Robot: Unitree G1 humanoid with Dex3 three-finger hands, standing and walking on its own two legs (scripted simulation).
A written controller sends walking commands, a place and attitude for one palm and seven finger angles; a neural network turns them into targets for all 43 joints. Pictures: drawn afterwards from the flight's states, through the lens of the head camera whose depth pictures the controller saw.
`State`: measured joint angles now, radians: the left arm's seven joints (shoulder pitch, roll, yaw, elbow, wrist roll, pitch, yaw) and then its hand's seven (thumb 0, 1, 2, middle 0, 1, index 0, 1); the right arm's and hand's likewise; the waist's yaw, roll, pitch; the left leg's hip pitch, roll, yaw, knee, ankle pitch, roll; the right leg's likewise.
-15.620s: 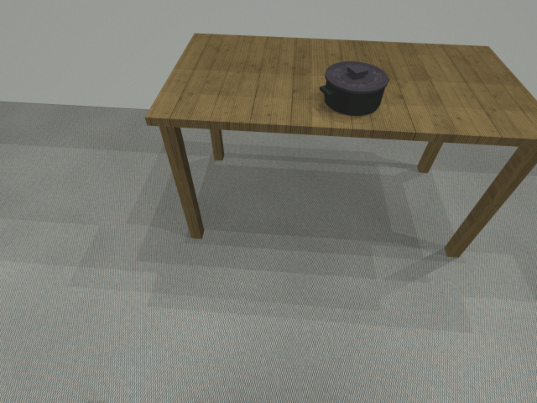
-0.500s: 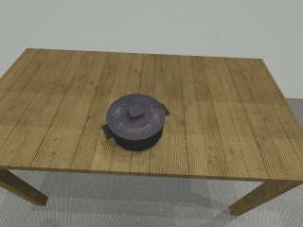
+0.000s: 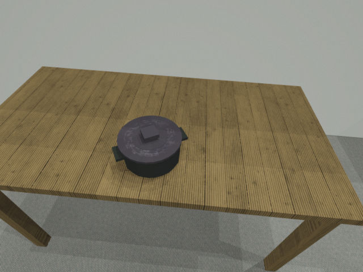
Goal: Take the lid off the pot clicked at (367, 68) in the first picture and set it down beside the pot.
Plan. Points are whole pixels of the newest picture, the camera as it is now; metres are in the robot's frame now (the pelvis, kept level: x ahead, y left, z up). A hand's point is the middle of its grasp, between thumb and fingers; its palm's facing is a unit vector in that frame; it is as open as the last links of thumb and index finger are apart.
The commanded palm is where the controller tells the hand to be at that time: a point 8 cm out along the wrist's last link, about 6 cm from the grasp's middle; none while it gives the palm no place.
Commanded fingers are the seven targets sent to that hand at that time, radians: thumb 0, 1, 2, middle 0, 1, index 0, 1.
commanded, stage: come to a stop and stand still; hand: left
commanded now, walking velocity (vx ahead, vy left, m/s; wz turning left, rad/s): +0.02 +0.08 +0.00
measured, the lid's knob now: (149, 133) +0.49 +0.14 +0.01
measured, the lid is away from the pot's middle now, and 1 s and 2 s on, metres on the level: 0.00 0.00 0.00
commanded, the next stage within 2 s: look again from close up in 0.86 s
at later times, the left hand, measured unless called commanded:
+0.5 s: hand out of the picture +0.00 +0.23 -0.19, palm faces +0.02 -0.98 -0.18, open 7.3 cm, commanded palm none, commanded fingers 0.00 0.90 0.90 -0.20 -0.30 -0.20 -0.30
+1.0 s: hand out of the picture -0.01 +0.25 -0.18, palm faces +0.00 -0.99 -0.16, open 7.3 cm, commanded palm none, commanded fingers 0.00 0.90 0.90 -0.20 -0.30 -0.20 -0.30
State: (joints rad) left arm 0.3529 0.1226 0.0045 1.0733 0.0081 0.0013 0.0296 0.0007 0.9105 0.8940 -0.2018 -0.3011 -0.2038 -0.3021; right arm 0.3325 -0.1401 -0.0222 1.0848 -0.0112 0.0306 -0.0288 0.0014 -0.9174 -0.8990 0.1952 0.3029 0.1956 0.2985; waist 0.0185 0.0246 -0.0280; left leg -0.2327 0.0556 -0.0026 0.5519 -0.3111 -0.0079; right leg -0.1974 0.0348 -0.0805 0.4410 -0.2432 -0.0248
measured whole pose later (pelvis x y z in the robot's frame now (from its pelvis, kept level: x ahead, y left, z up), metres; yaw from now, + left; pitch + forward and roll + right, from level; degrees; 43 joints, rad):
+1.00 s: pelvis +0.00 +0.08 +0.00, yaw -2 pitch -2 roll -1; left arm 0.35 0.16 -0.01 1.08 0.02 0.00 0.04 0.00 0.91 0.89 -0.20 -0.30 -0.20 -0.30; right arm 0.31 -0.14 0.01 1.09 0.00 -0.02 -0.02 0.01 -0.92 -0.90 0.20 0.30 0.20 0.30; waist 0.01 -0.03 0.01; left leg -0.16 -0.08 0.09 0.47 -0.29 0.11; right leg -0.19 -0.10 0.01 0.46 -0.25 0.06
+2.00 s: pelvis -0.01 +0.05 +0.00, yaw -3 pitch -1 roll +0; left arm 0.37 0.12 -0.02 1.11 0.02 -0.02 0.04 0.00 0.91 0.89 -0.20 -0.30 -0.20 -0.30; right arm 0.32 -0.09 -0.01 1.15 0.00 -0.03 -0.02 0.00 -0.91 -0.90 0.20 0.30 0.20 0.30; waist 0.01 -0.02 0.01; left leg -0.18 -0.03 0.08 0.47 -0.28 0.06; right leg -0.21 -0.05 0.00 0.46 -0.22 0.05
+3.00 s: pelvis +0.01 +0.01 +0.00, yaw +1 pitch +1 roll -1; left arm 0.66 0.23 0.14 -0.09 -0.02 -0.03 0.08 0.01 0.90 0.89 -1.29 -1.50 -1.29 -1.50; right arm 0.20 -0.20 -0.02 0.52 0.02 -0.20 -0.07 0.01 -0.90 -0.90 0.20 0.31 0.25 0.34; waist 0.04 0.03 -0.02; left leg -0.24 0.01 0.01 0.57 -0.34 0.01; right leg -0.24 -0.02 -0.07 0.55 -0.32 0.00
